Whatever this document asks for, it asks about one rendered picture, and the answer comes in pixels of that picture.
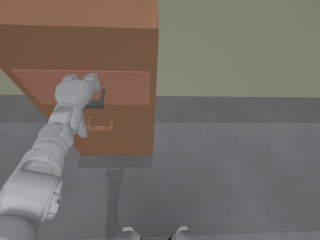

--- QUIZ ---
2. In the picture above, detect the cabinet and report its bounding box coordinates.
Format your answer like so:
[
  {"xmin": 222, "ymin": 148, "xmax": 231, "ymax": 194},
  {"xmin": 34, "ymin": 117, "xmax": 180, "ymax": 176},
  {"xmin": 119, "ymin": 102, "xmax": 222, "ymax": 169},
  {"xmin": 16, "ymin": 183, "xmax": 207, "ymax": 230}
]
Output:
[{"xmin": 0, "ymin": 0, "xmax": 159, "ymax": 156}]

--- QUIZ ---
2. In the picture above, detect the robot left hand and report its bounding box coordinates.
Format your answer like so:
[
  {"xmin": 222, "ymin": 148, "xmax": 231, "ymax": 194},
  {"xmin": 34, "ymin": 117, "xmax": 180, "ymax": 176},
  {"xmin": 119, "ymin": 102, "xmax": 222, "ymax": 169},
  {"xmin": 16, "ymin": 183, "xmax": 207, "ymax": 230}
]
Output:
[{"xmin": 55, "ymin": 73, "xmax": 101, "ymax": 138}]

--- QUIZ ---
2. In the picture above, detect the left robot shin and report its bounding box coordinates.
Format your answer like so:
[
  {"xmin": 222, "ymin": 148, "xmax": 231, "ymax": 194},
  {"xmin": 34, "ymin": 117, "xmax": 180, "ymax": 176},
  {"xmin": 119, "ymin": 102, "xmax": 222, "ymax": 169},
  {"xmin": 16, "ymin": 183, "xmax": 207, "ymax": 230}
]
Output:
[{"xmin": 122, "ymin": 226, "xmax": 136, "ymax": 233}]

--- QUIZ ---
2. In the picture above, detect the robot right thigh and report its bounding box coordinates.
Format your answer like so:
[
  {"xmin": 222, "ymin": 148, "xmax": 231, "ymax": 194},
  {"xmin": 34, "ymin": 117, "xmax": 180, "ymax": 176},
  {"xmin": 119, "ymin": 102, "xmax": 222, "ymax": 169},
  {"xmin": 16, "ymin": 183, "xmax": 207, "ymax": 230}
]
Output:
[{"xmin": 171, "ymin": 230, "xmax": 204, "ymax": 240}]

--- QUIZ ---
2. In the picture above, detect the drawer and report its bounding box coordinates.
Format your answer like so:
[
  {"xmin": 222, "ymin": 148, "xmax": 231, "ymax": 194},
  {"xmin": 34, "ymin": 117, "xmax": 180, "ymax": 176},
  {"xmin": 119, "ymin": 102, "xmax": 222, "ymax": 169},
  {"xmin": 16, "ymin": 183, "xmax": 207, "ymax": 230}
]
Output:
[{"xmin": 12, "ymin": 69, "xmax": 149, "ymax": 105}]

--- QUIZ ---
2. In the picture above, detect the left robot upper arm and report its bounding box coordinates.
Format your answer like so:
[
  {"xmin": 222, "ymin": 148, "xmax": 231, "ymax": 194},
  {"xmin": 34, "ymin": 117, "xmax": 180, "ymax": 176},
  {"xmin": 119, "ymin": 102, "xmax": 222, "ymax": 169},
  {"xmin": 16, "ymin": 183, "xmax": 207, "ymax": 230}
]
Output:
[{"xmin": 0, "ymin": 169, "xmax": 64, "ymax": 240}]

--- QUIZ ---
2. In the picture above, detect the left robot forearm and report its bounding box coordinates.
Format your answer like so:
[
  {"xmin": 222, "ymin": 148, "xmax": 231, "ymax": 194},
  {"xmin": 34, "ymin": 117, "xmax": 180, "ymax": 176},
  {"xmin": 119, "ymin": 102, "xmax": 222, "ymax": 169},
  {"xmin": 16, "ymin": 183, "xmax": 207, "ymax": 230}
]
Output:
[{"xmin": 0, "ymin": 102, "xmax": 83, "ymax": 209}]

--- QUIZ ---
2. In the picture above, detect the handle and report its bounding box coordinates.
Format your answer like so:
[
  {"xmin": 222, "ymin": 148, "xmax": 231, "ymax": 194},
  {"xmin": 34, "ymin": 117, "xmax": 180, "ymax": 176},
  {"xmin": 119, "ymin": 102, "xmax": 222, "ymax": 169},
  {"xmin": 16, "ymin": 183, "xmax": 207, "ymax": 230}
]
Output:
[
  {"xmin": 86, "ymin": 126, "xmax": 114, "ymax": 133},
  {"xmin": 84, "ymin": 89, "xmax": 105, "ymax": 109}
]

